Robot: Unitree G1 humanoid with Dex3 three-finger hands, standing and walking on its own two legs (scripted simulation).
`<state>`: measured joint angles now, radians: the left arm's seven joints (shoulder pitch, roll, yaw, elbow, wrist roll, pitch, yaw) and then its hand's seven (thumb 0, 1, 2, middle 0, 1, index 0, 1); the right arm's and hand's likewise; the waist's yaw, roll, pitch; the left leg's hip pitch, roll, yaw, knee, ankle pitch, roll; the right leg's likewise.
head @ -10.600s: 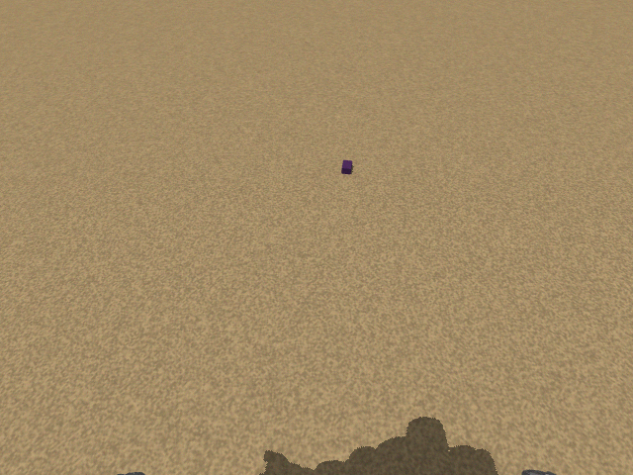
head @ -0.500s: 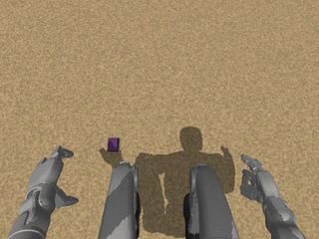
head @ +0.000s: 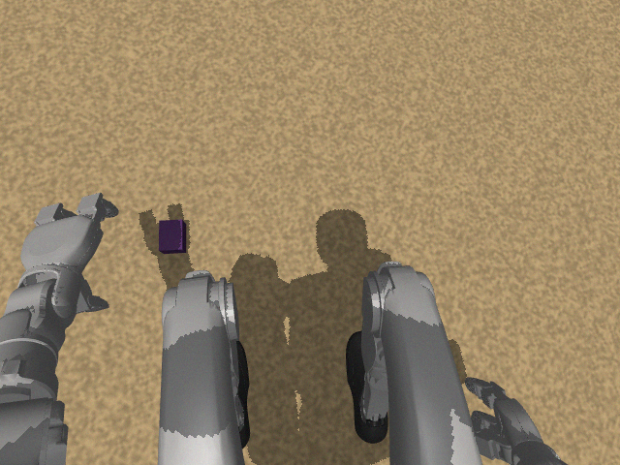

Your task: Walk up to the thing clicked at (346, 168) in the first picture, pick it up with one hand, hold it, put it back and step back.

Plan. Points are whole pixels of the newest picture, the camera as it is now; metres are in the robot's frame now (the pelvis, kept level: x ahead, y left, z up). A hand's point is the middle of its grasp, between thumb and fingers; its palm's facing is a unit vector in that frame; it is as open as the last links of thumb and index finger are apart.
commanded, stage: rise first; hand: left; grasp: from above
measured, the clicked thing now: (172, 236) +0.44 +0.26 -0.37
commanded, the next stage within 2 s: approach in 1.20 s
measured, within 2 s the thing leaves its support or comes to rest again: neither
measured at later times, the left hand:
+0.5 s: hand (109, 250) +0.38 +0.31 -0.21, palm faces -0.46 -0.09 -0.88, open 13.8 cm
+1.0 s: hand (122, 243) +0.39 +0.30 -0.23, palm faces -0.45 -0.06 -0.89, open 13.1 cm
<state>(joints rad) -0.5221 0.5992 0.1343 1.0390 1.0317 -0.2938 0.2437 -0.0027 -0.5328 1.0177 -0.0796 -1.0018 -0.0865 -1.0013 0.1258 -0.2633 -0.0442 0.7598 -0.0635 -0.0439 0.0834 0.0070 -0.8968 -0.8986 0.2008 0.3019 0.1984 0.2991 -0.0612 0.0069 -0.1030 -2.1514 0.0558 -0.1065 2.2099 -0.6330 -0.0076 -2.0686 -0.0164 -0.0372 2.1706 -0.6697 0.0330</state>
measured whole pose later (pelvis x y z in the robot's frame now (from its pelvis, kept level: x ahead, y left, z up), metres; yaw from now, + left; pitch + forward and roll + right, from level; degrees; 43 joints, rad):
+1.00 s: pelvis +0.01 +0.00 -0.06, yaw -1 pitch +32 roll -6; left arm -0.71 0.66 0.14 1.32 1.30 -0.33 0.47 0.00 -0.32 0.81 -0.23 -0.85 -0.26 -0.82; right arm 0.07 -0.26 -0.04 0.81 -0.17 -0.04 0.13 0.00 -0.90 -0.89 0.20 0.30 0.20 0.30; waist -0.12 -0.03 -0.07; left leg -2.32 0.05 -0.14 2.41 -0.67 -0.02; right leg -2.23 0.00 -0.04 2.37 -0.70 0.04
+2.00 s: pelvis +0.01 +0.00 -0.07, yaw -2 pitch +32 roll -6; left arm -0.77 0.62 0.08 1.36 1.22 -0.20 0.46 0.00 -0.33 0.81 -0.19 -0.97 -0.25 -0.91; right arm 0.13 -0.26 -0.01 0.83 -0.18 -0.07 0.17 0.00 -0.91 -0.89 0.20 0.30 0.20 0.30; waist -0.16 0.01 -0.05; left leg -2.33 0.05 -0.14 2.43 -0.67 -0.02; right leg -2.25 0.01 -0.04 2.38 -0.70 0.04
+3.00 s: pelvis +0.02 +0.00 -0.10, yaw -6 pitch +27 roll -10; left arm -0.82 0.72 0.10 1.67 1.32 -0.30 0.75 0.00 -0.29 0.78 -0.22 -0.87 -0.26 -0.83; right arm 0.02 -0.28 0.13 0.88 -0.35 -0.22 0.30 0.00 -0.91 -0.89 0.20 0.30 0.20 0.30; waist -0.25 -0.08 0.06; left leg -2.36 0.04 -0.24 2.58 -0.72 -0.03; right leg -2.24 0.04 -0.11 2.46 -0.72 0.06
